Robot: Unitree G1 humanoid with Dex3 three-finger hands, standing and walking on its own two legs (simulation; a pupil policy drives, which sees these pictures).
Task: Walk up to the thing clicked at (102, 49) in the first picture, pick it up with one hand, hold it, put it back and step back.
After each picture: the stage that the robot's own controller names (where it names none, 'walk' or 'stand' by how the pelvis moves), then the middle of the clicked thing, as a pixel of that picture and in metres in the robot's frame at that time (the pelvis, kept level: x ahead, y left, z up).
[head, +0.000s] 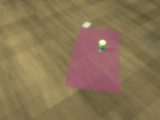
stand; (102, 46) +1.27 -0.21 -0.72
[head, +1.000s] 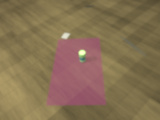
walk; (82, 56) +1.17 +0.10 -0.69
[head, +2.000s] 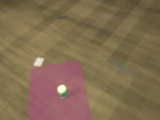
walk; (62, 91) +0.69 +0.25 -0.71
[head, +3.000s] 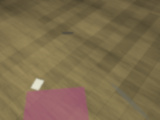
walk; out of the picture +0.40 +0.16 -0.70
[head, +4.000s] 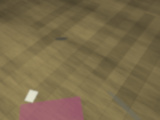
stand; out of the picture +0.30 +0.18 -0.72
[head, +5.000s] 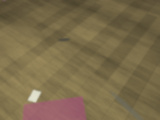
stand; out of the picture +0.32 +0.17 -0.73
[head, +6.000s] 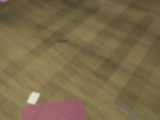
stand; out of the picture +0.31 +0.18 -0.73
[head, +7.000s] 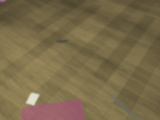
stand; out of the picture +0.30 +0.18 -0.73
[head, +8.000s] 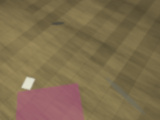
go down; out of the picture +0.31 +0.18 -0.71
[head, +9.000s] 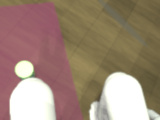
go down; (26, 72) +0.39 +0.20 -0.29
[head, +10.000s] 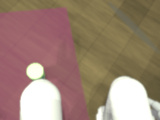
close in; (36, 73) +0.39 +0.19 -0.30
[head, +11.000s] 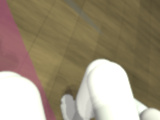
close in; out of the picture +0.38 +0.23 -0.22
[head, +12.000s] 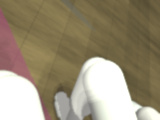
close; out of the picture +0.38 +0.24 -0.22
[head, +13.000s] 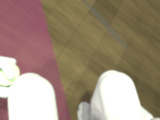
lift; (5, 76) +0.33 +0.23 -0.14
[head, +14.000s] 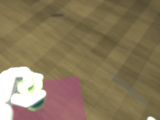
lift; (33, 93) +0.31 +0.17 +0.01
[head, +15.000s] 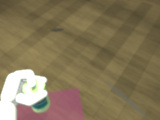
hold; (37, 95) +0.32 +0.16 -0.01
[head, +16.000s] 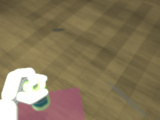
hold; (38, 94) +0.32 +0.17 -0.01
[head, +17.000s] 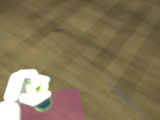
crouch; (40, 95) +0.31 +0.16 -0.01
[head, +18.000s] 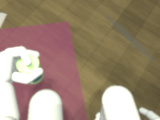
crouch; (31, 70) +0.38 +0.17 -0.11
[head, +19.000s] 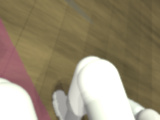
lower; out of the picture +0.41 +0.25 -0.23
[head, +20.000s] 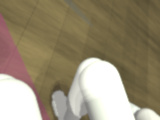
lower; out of the picture +0.40 +0.25 -0.23
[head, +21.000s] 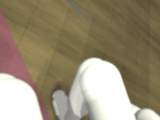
lower; out of the picture +0.39 +0.25 -0.23
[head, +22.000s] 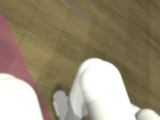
lower; out of the picture +0.39 +0.25 -0.23
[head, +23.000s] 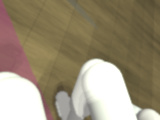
loosen; out of the picture +0.37 +0.23 -0.23
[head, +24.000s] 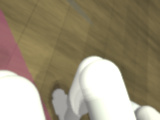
withdraw; out of the picture +0.37 +0.23 -0.23
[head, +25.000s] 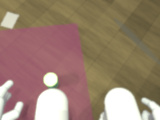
walk; (51, 81) +0.40 +0.17 -0.41
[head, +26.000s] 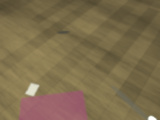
stand; out of the picture +0.32 +0.14 -0.66
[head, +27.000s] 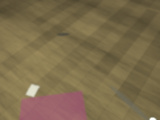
stand; out of the picture +0.33 +0.16 -0.66
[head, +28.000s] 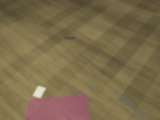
stand; out of the picture +0.34 +0.14 -0.71
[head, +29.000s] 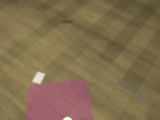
walk; out of the picture +0.36 +0.12 -0.70
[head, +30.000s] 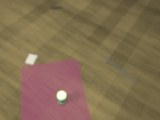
walk; (61, 97) +0.54 +0.12 -0.71
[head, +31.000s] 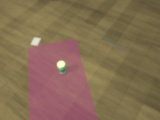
walk; (61, 67) +0.85 +0.24 -0.69
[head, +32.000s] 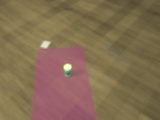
stand; (67, 70) +0.94 +0.14 -0.71
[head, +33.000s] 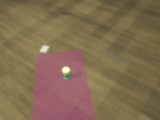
stand; (66, 73) +0.95 +0.17 -0.73
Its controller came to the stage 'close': yes
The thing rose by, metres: 0.71
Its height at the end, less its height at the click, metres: +0.00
